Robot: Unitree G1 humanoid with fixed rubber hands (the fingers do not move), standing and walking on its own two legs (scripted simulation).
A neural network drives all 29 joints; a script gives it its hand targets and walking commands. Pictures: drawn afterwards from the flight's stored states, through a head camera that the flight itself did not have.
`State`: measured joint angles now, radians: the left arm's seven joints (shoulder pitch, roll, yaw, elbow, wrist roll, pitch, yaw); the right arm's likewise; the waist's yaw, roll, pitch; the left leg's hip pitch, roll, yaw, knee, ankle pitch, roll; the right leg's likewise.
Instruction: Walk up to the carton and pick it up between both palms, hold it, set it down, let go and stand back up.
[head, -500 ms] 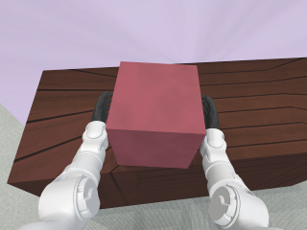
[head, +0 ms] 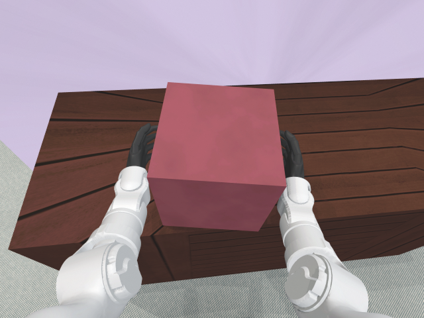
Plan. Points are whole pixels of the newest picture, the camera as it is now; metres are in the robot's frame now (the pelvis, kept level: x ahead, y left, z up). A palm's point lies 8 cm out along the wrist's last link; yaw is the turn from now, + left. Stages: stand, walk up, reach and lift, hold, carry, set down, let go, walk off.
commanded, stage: set down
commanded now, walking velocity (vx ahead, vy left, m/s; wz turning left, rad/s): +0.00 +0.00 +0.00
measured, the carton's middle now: (215, 160) +0.44 -0.01 +0.00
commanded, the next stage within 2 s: none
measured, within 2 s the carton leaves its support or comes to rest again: neither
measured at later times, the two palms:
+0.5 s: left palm (138, 162) +0.41 +0.15 +0.02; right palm (293, 170) +0.40 -0.16 +0.03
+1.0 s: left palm (135, 159) +0.42 +0.16 +0.03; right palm (294, 170) +0.40 -0.17 +0.02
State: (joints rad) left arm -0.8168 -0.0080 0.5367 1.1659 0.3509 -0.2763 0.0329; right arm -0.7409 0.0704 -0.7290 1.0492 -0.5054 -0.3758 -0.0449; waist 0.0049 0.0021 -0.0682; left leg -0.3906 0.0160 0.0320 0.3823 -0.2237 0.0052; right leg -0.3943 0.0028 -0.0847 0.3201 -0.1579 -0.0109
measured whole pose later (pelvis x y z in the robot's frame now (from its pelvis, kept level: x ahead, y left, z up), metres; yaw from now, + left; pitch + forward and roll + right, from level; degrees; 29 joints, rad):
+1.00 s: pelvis -0.01 +0.00 -0.01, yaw -2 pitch +20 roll -1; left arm -0.85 0.12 0.28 1.24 0.10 -0.27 0.07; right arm -0.81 -0.06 -0.34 1.17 -0.15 -0.29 -0.05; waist -0.01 0.02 -0.19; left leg -0.59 0.02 0.06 0.50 -0.25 0.01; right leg -0.61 0.00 -0.06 0.44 -0.17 -0.01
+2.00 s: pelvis -0.07 -0.02 -0.02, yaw +2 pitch +6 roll +0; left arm -0.70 0.31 -0.10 1.07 -0.33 -0.02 0.06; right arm -0.60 -0.19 -0.08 0.91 0.21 0.06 -0.05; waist -0.04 -0.03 -0.14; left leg -0.46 0.02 0.00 0.61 -0.25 -0.01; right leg -0.47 -0.01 -0.12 0.57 -0.21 -0.04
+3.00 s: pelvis -0.03 +0.00 +0.00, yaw -1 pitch -3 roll -1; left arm -0.08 0.20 0.01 0.71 -0.10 -0.16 -0.03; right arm -0.04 -0.19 0.04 0.75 0.19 -0.25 -0.02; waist 0.01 -0.01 0.00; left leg -0.12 0.02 0.05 0.41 -0.25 0.01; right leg -0.14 0.00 -0.06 0.38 -0.19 -0.02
